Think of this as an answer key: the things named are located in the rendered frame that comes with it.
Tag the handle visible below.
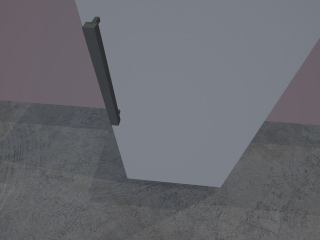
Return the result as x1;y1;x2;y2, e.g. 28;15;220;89
82;16;121;126

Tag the fridge door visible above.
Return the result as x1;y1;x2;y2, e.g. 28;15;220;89
75;0;320;188

